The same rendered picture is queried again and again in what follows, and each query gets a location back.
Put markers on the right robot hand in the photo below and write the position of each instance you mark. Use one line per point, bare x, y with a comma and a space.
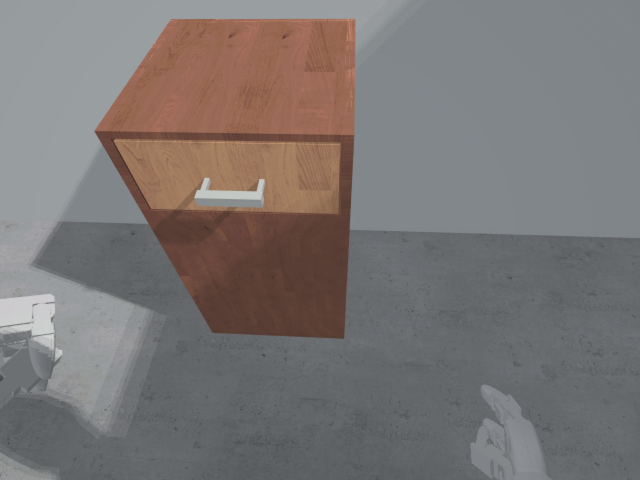
519, 448

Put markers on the left robot hand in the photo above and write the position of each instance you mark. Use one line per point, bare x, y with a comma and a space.
27, 334

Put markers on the drawer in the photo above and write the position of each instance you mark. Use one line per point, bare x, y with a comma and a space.
300, 177

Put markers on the cabinet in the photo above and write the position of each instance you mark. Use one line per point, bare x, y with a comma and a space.
286, 80

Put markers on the handle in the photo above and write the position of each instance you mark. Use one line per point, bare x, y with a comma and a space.
205, 197

